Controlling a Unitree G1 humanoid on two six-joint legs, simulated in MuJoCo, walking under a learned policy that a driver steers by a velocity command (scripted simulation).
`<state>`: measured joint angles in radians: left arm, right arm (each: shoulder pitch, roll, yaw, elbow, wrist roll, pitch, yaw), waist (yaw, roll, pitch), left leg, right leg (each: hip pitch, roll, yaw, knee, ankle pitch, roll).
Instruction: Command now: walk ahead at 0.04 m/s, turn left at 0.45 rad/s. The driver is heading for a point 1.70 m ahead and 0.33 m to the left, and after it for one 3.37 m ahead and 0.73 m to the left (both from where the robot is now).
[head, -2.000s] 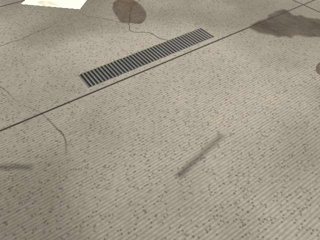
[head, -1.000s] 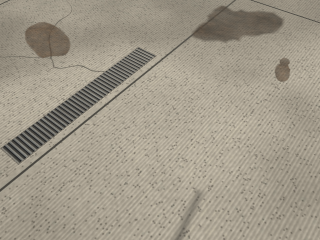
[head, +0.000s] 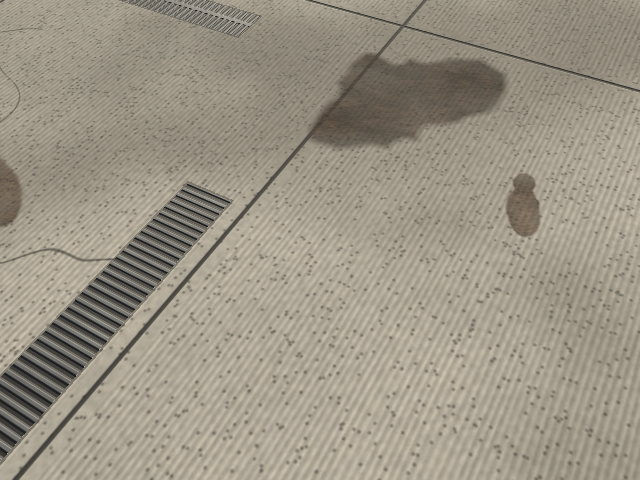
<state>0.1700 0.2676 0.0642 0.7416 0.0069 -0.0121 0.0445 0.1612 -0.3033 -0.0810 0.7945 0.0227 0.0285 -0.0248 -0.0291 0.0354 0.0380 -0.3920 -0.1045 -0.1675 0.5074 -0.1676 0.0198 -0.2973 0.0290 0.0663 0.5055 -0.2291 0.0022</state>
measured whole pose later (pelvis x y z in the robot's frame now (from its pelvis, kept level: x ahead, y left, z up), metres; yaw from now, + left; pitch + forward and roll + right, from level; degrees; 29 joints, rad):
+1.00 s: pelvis +0.02 +0.02 +0.00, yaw +24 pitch +0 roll +0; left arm 0.20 0.24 0.04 0.73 0.02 -0.03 0.01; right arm 0.18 -0.25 -0.03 0.75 -0.02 0.02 0.00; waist -0.01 0.03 0.02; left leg -0.25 -0.06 -0.10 0.53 -0.27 0.01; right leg -0.23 -0.01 0.01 0.52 -0.29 0.01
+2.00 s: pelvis +0.07 +0.07 +0.00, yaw +23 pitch +0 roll +0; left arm 0.36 0.30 0.05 0.93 -0.02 -0.04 0.02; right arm 0.21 -0.27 -0.07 0.99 0.03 -0.09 0.00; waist 0.01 -0.04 0.00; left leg -0.26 0.00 0.03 0.52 -0.29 0.03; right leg -0.17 -0.02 0.03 0.59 -0.41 -0.02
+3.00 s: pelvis +0.28 +0.17 -0.01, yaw +20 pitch +0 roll +1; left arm 0.15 0.28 0.06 0.93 -0.01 0.02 0.01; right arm 0.23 -0.26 -0.06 0.98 0.00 0.00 -0.09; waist 0.00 -0.01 0.05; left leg -0.22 0.03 0.07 0.59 -0.38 -0.01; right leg -0.40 0.01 -0.01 0.68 -0.30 -0.04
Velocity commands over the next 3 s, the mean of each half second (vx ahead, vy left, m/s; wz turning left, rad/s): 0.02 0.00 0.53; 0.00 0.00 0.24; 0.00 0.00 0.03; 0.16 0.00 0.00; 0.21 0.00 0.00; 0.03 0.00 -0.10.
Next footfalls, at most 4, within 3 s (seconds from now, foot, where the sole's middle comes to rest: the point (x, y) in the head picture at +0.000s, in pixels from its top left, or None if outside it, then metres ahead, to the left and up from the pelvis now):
0.40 left None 0.02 0.14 -0.77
0.84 right None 0.10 -0.08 -0.77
1.98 left None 0.07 0.18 -0.77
2.38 right None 0.39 0.10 -0.77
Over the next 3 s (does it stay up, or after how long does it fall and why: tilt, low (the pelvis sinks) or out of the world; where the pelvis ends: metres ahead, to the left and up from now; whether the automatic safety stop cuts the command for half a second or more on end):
stays up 0.28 0.17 -0.01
